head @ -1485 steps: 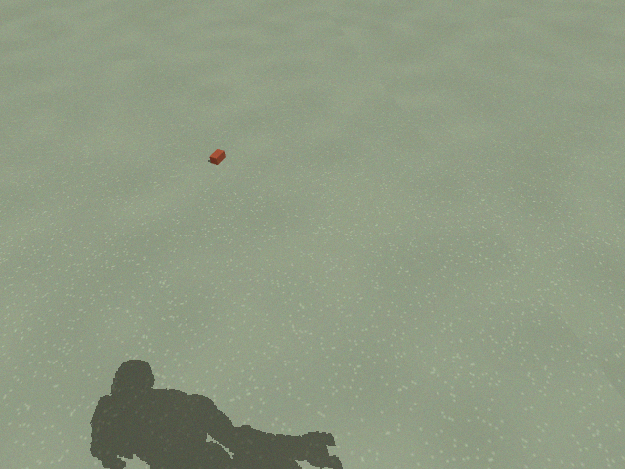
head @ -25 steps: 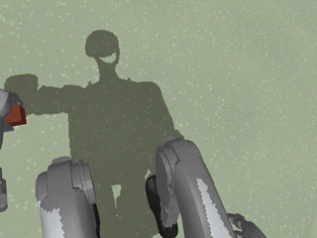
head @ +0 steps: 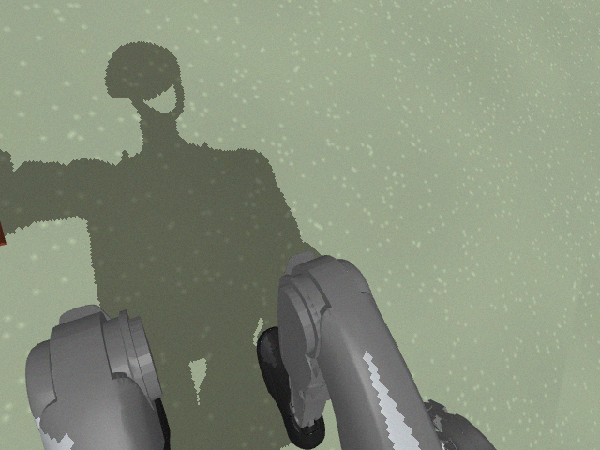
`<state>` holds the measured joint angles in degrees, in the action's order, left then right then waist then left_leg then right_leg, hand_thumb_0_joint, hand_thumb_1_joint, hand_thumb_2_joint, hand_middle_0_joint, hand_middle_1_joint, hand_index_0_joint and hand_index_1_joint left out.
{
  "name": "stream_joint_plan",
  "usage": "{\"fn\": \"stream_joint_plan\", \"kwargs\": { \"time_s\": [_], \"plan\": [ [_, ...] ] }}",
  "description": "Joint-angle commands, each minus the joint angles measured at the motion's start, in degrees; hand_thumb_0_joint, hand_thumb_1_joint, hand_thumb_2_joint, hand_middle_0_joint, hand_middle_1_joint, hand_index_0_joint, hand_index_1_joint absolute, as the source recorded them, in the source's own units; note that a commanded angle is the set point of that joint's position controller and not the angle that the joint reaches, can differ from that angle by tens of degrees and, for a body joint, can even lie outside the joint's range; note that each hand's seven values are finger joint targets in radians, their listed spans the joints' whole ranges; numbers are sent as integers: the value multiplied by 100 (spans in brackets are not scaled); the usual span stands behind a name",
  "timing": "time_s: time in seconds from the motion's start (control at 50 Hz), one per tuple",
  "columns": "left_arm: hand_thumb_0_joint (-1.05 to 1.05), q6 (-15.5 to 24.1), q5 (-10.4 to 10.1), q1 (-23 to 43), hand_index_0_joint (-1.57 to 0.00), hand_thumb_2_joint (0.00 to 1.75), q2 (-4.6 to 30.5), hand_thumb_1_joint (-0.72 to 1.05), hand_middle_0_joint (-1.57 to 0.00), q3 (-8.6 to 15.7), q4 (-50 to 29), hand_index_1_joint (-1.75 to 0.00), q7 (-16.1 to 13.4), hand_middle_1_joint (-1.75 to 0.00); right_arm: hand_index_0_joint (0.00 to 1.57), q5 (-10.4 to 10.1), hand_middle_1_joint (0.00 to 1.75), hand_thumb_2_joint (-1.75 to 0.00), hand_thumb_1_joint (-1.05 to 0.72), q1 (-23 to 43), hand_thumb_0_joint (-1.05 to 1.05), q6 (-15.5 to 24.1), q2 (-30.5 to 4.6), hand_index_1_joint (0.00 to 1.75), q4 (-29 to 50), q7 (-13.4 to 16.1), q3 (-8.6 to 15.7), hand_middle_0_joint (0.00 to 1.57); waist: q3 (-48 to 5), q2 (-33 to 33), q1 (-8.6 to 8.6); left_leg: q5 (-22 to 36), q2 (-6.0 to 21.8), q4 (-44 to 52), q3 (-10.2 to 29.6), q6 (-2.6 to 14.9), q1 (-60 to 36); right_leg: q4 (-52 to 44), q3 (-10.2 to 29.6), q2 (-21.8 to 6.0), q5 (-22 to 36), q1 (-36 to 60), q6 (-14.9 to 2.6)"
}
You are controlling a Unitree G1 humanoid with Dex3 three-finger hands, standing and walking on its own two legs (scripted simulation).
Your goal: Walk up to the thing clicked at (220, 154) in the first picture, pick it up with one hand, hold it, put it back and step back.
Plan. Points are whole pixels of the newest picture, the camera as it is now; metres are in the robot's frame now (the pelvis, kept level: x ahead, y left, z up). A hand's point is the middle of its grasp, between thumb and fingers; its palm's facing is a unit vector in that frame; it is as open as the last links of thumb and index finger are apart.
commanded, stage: rest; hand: left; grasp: from above
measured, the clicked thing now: out of the picture +0.43 +0.33 -0.25
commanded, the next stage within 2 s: open in 0.92 s
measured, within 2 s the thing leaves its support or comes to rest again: rests again in 0.90 s
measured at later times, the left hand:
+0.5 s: hand out of the picture +0.43 +0.33 -0.24, palm faces -0.43 -0.13 -0.89, open 7.1 cm
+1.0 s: hand out of the picture +0.42 +0.32 -0.24, palm faces -0.43 -0.11 -0.90, open 7.1 cm
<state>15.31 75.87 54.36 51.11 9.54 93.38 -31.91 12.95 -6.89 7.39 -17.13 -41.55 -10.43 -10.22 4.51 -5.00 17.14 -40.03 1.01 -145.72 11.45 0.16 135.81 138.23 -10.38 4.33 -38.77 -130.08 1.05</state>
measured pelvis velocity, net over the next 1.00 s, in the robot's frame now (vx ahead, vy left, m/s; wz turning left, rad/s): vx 0.00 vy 0.01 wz -0.05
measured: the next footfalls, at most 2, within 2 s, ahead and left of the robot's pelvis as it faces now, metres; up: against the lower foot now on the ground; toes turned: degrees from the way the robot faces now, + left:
none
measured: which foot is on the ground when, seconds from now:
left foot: down 0.00-1.00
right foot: down 0.00-1.00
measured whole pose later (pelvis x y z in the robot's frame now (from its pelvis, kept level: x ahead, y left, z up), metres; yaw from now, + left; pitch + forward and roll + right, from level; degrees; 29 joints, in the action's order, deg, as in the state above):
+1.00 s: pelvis +0.00 +0.01 +0.00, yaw -3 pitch +25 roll -14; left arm 15.9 75.5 55.5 56.4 5.6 99.2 -38.8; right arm 15.6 -4.4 13.1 -19.1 -40.3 -14.3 -16.6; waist 8.4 -8.6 19.6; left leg -41.1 1.5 -148.0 14.6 0.5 134.1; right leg 137.7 -12.8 5.7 -38.1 -127.6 2.1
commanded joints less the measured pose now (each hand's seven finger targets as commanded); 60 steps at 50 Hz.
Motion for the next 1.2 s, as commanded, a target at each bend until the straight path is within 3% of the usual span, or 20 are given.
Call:
{"fn": "stream_joint_plan", "kwargs": {
  "time_s": [0.0, 0.14, 0.2, 0.22, 0.24, 0.26, 0.3, 0.4, 0.5, 0.52, 0.54, 0.6, 0.62, 0.68, 0.82, 0.92, 0.94, 1.0, 1.1, 1.18],
  "plan": [
    [0, 116, 25, 1524, -132, 28, 1513, 99, -130, 119, -698, -16, -338, -18, 20, 94, 30, -90, -89, -1094, 0, 72, -1731, 30, -37, 52, 487, 20, -3739, 2523, 192, 1189, 54, 1362, -498, 70, -2945, -1249, -379, 177, 1395, 1895, -287],
    [0, 85, 53, 1528, -133, 25, 1667, 100, -131, 104, -412, -15, -553, -17, 20, 154, 30, -90, -90, -989, 0, 234, -1817, 30, -48, -40, 362, 20, -3466, 2553, 239, 1073, 85, 1370, -420, 64, -2858, -1236, -454, 214, 1329, 1813, -281],
    [0, 15, 14, 1464, -134, 25, 1315, 102, -132, -204, -179, -16, -563, -18, 20, 145, 30, -90, -90, -865, 0, 329, -1769, 30, -51, -110, 332, 20, -3362, 2632, 229, 920, 87, 1449, -387, 27, -2875, -1195, -490, 223, 1187, 1658, -295],
    [0, 8, -6, 1524, -134, 25, 1615, 102, -131, -38, -274, -17, -594, -19, 20, 167, 30, -90, -90, -878, 0, 356, -1827, 30, -34, -130, 347, 20, -3473, 2645, 251, 984, 118, 1422, -351, 35, -2948, -1160, -503, 230, 1297, 1745, -274],
    [0, -14, -11, 1552, -134, 26, 1424, 101, -131, -252, -299, -17, -583, -19, 20, 143, 30, -90, -90, -822, 0, 379, -1802, 30, -13, -143, 305, 20, -3445, 2715, 208, 918, 99, 1439, -364, 40, -2905, -1190, -473, 235, 1234, 1706, -288],
    [0, -35, -69, 1491, -133, 25, 1563, 100, -131, -60, -366, -15, -613, -18, 20, 143, 30, -90, -90, -825, 0, 385, -1840, 30, 50, -146, 315, 20, -3597, 2619, 203, 1075, 109, 1454, -346, 43, -2996, -1207, -508, 234, 1387, 1851, -263],
    [0, -70, -17, 1540, -134, 22, 1645, 102, -132, -74, -271, -14, -628, -17, 20, 159, 30, -90, -90, -836, 0, 434, -1931, 30, 89, -185, 294, 20, -3424, 2617, 291, 1200, 117, 1353, -333, 29, -2993, -1143, -522, 201, 1498, 1759, -269],
    [0, -115, -74, 1384, -132, 24, 1835, 99, -130, 232, -194, -14, -715, -16, 20, 198, 30, -90, -90, -912, 0, 434, -1902, 30, 12, -254, 215, 20, -3451, 2719, 301, 1476, 137, 1336, -307, 10, -3032, -1110, -554, 225, 1696, 1957, -272],
    [0, -96, -158, 1613, -130, 22, 1869, 95, -129, 68, -125, -13, -598, -15, 20, 210, 30, -90, -90, -916, 0, 512, -1933, 30, 36, -297, 184, 20, -3272, 2554, 454, 1041, 132, 1232, -356, 97, -2690, -1245, -475, 224, 1452, 2052, -234],
    [0, -82, -211, 1511, -130, 22, 1740, 94, -128, -38, -237, -13, -565, -14, 20, 194, 30, -90, -90, -872, 0, 527, -1948, 30, 92, -293, 210, 20, -3359, 2529, 376, 1109, 132, 1262, -363, 102, -2757, -1308, -450, 238, 1509, 2150, -215],
    [0, -81, -204, 1444, -129, 23, 1919, 93, -128, 73, -142, -14, -569, -15, 20, 185, 30, -90, -90, -910, 0, 533, -1933, 30, 30, -287, 168, 20, -3329, 2511, 382, 1076, 146, 1252, -341, 100, -2771, -1282, -476, 238, 1468, 2119, -223],
    [0, -24, -240, 1331, -130, 25, 1845, 95, -128, 41, -90, -16, -562, -17, 20, 191, 30, -90, -90, -912, 0, 521, -1904, 30, 15, -289, 122, 20, -3376, 2543, 360, 1176, 153, 1286, -284, 63, -2841, -1230, -524, 243, 1517, 2173, -245],
    [0, 14, -251, 1458, -130, 24, 1772, 96, -128, -47, -123, -15, -525, -16, 20, 216, 30, -90, -90, -904, 0, 529, -1955, 30, 75, -303, 115, 20, -3258, 2496, 468, 1142, 154, 1228, -274, 73, -2776, -1242, -541, 234, 1481, 2102, -240],
    [0, 103, -244, 1386, -131, 25, 1937, 96, -129, 2, -126, -15, -502, -16, 20, 189, 30, -90, -90, -848, 0, 479, -1931, 30, 107, -278, 42, 20, -3241, 2463, 416, 1047, 159, 1323, -227, 80, -2734, -1252, -557, 255, 1386, 2130, -241],
    [0, 177, -122, 1420, -129, 23, 1963, 95, -127, -69, -27, -14, -723, -16, 20, 235, 30, -90, -90, -799, 0, 515, -2004, 30, 92, -300, -49, 20, -3233, 2584, 486, 1273, 189, 1287, -199, 40, -2934, -1161, -609, 289, 1648, 2186, -225],
    [0, 117, -130, 1477, -129, 23, 1859, 93, -128, -261, -39, -11, -939, -11, 20, 249, 30, -90, -90, -578, 0, 592, -2049, 30, 96, -293, -81, 20, -3124, 2567, 428, 942, 205, 1375, -194, 42, -2789, -1301, -600, 349, 1328, 2100, -239],
    [0, 61, -107, 1384, -127, 21, 1647, 92, -126, -492, 125, -11, -943, -12, 20, 229, 30, -90, -90, -572, 0, 616, -2018, 30, 38, -311, -101, 20, -2985, 2597, 427, 866, 206, 1370, -202, 40, -2725, -1286, -581, 348, 1270, 2007, -248],
    [0, -10, -172, 1449, -126, 19, 1701, 90, -124, -519, 118, -11, -984, -12, 20, 217, 30, -90, -90, -547, 0, 683, -2097, 30, 55, -336, -86, 20, -2910, 2561, 471, 769, 218, 1424, -124, 33, -2742, -1249, -626, 325, 1196, 1859, -239],
    [0, -148, -163, 1560, -88, 22, 1969, 50, -87, -216, 51, -19, -1023, -20, 20, 195, 30, -90, -89, -514, 0, 818, -2190, 30, 138, -424, -63, 20, -2897, 2625, 484, 943, 241, 1431, -9, -19, -2955, -1075, -663, 261, 1372, 1806, -217],
    [0, -211, -249, 1595, -76, 33, 1828, 26, -76, -287, 111, -30, -943, -30, 20, 186, 30, -90, -89, -494, 0, 846, -2171, 30, 175, -450, -48, 20, -2843, 2650, 538, 798, 241, 1474, -66, 6, -2810, -1234, -626, 291, 1242, 1836, -228]
  ]
}}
